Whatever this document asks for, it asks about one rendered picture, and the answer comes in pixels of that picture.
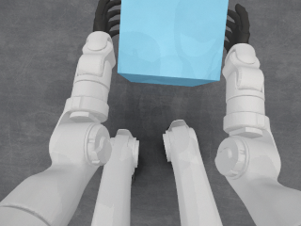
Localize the robot right thigh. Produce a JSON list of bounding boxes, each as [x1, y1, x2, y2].
[[163, 125, 223, 226]]

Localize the carton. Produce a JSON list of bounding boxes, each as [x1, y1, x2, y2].
[[117, 0, 229, 87]]

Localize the left robot upper arm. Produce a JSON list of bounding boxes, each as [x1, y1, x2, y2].
[[0, 122, 112, 226]]

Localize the robot left forearm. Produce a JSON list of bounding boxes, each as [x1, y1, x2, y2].
[[49, 31, 116, 153]]

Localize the robot right hand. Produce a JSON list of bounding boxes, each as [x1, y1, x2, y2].
[[224, 3, 250, 54]]

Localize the robot thigh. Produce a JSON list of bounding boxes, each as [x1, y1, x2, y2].
[[91, 135, 139, 226], [163, 125, 223, 226]]

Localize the robot left hand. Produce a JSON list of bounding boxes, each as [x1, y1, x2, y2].
[[92, 0, 121, 39]]

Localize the robot right forearm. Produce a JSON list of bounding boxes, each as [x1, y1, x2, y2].
[[222, 43, 277, 149]]

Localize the robot left thigh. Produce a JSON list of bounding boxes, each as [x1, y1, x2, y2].
[[91, 135, 139, 226]]

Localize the right robot upper arm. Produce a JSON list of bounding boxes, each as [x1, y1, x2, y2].
[[214, 135, 301, 226]]

